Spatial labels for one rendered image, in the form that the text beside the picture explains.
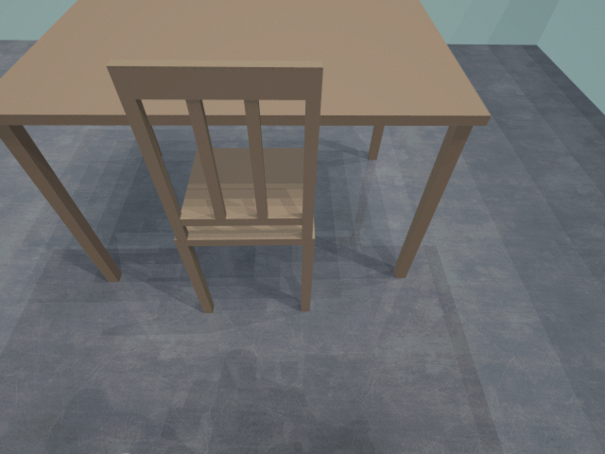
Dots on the chair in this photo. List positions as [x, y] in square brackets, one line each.
[235, 196]

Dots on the table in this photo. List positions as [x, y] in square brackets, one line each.
[384, 64]

